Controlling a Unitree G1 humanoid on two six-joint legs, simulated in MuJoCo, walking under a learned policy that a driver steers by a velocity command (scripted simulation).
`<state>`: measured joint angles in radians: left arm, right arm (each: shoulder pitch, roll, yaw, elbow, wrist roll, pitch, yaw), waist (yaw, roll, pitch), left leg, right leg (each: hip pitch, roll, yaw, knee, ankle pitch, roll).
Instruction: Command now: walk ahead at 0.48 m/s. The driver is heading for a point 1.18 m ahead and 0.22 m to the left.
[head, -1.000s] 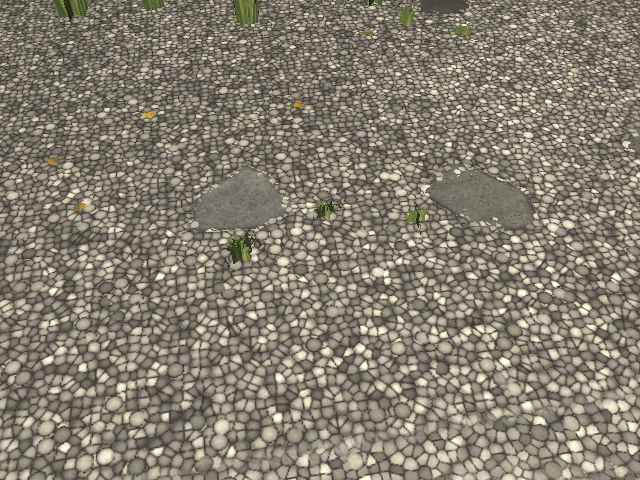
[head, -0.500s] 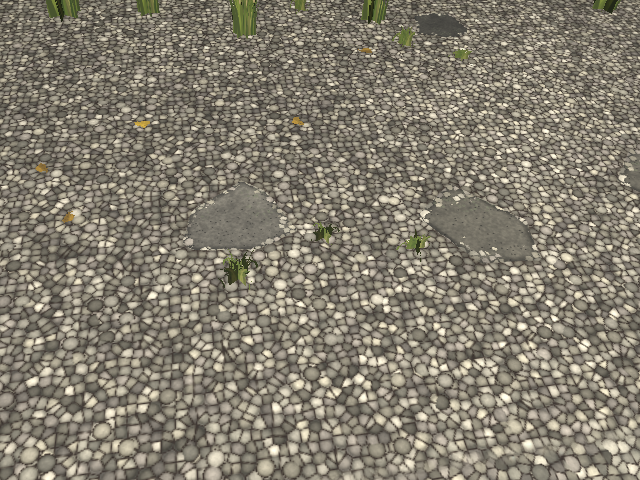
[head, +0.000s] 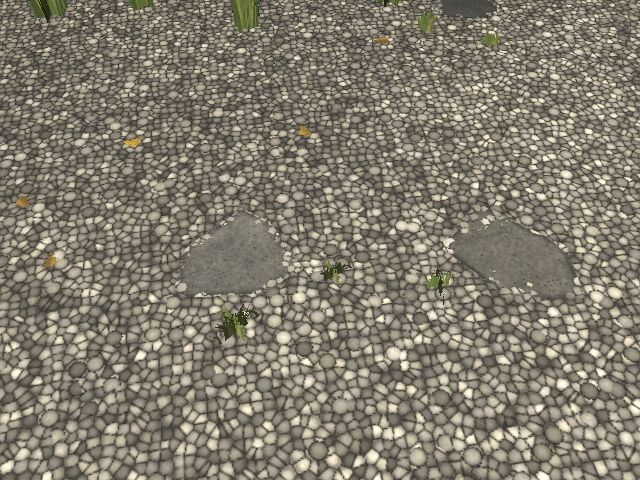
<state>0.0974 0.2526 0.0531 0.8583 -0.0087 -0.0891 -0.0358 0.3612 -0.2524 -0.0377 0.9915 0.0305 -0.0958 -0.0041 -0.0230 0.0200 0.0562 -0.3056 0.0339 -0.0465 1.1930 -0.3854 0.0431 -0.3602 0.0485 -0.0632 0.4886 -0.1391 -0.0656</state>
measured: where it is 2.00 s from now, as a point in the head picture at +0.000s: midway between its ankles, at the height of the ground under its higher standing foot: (226, 243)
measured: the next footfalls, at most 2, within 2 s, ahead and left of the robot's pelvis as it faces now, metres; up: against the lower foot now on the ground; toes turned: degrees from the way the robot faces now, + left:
left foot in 0.42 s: +0.42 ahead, +0.16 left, +0.00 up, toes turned +10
right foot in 0.92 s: +0.75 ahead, +0.03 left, +0.00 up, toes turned +17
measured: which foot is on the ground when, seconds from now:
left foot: up 0.00-0.40, down 0.42-0.94, up 0.96-1.00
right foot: down 0.00-0.44, up 0.46-0.90, down 0.92-1.00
